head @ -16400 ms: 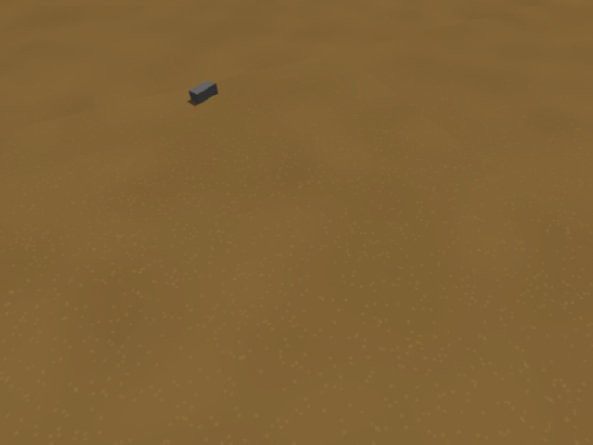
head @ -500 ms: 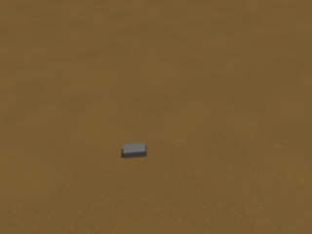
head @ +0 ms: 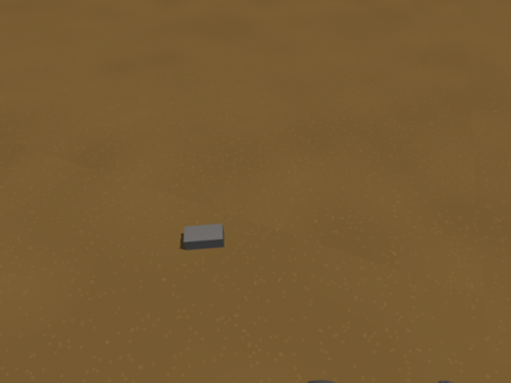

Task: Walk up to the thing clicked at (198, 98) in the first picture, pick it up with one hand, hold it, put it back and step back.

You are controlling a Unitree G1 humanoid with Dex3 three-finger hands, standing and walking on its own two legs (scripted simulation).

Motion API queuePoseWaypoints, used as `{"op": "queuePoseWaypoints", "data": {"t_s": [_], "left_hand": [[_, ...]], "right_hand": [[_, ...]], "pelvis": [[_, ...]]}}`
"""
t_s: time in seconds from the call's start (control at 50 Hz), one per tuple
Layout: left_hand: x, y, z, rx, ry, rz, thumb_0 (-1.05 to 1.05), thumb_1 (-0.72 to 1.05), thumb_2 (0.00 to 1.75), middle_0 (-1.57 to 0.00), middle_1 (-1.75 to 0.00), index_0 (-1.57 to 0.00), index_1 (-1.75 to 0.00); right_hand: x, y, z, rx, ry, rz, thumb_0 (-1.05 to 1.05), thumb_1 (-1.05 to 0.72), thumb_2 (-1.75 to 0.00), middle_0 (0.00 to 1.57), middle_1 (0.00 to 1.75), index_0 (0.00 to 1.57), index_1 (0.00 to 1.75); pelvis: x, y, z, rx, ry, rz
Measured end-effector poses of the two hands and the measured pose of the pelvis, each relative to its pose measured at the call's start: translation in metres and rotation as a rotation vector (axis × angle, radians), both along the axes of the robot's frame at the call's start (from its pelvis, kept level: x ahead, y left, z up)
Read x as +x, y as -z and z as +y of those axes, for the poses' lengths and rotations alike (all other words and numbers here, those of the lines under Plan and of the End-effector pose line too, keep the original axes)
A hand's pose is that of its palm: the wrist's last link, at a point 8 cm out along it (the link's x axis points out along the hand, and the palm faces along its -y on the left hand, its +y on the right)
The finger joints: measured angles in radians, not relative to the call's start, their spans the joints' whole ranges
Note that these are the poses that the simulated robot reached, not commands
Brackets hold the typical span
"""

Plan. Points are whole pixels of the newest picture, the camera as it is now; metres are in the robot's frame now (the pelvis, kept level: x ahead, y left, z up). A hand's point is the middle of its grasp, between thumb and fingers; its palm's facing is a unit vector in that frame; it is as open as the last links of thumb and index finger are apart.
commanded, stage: walk up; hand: left
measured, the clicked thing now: (204, 236) +0.79 +0.22 -0.72
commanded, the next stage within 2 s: stand in 0.52 s
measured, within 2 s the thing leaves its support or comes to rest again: neither
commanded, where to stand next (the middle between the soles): +0.41 -0.03 m, yaw +2 degrees
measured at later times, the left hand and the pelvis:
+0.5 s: hand out of the picture +0.12 +0.25 -0.13, palm faces +0.02 -0.95 -0.33, open 7.4 cm; pelvis +0.01 +0.00 +0.02, yaw +1 degrees
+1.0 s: hand out of the picture +0.07 +0.24 -0.13, palm faces -0.03 -0.94 -0.35, open 7.4 cm; pelvis +0.02 -0.01 +0.02, yaw +1 degrees
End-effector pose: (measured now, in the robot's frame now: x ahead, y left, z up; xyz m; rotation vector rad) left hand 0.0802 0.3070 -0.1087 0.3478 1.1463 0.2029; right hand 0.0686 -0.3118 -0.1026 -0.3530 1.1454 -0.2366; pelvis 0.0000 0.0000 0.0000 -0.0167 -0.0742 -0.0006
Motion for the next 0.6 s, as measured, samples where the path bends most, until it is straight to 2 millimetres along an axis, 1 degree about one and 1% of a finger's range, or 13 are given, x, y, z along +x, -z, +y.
{"op": "queuePoseWaypoints", "data": {"t_s": [0.08,0.16,0.26,0.36,0.48,0.6], "left_hand": [[0.001,-0.004,-0.010,0.000,-0.003,-0.001,0.01,0.90,0.89,-0.20,-0.30,-0.20,-0.30],[0.011,-0.006,-0.012,-0.010,-0.008,-0.017,0.01,0.90,0.89,-0.20,-0.30,-0.20,-0.30],[0.025,-0.009,-0.013,-0.033,-0.011,-0.040,0.01,0.90,0.89,-0.20,-0.30,-0.20,-0.30],[0.033,-0.009,-0.011,-0.044,-0.018,-0.046,0.01,0.90,0.89,-0.20,-0.30,-0.20,-0.30],[0.030,-0.010,-0.011,-0.048,-0.033,-0.034,0.01,0.90,0.89,-0.20,-0.30,-0.20,-0.30],[0.015,-0.011,-0.015,-0.048,-0.034,0.011,0.01,0.90,0.89,-0.20,-0.30,-0.20,-0.30]], "right_hand": [[0.009,0.010,0.001,0.028,0.006,0.012,0.01,-0.90,-0.90,0.20,0.30,0.20,0.30],[0.008,0.015,0.008,0.045,-0.008,0.034,0.01,-0.90,-0.90,0.20,0.30,0.20,0.30],[0.000,0.012,0.017,0.057,-0.014,0.081,0.01,-0.90,-0.90,0.20,0.30,0.20,0.30],[0.001,0.005,0.018,0.049,-0.013,0.092,0.01,-0.90,-0.90,0.20,0.30,0.20,0.30],[0.013,-0.002,0.014,0.035,-0.018,0.073,0.01,-0.90,-0.90,0.20,0.30,0.20,0.30],[0.030,-0.007,0.012,0.046,-0.024,0.032,0.01,-0.90,-0.90,0.20,0.30,0.20,0.30]], "pelvis": [[0.003,0.000,-0.004,0.006,-0.006,0.008],[0.004,-0.001,-0.001,0.013,-0.019,0.022],[0.007,-0.007,0.000,0.018,-0.012,0.029],[0.009,-0.011,0.000,0.018,-0.011,0.031],[0.010,-0.015,-0.001,0.016,-0.014,0.027],[0.011,-0.019,-0.004,0.016,-0.017,0.022]]}}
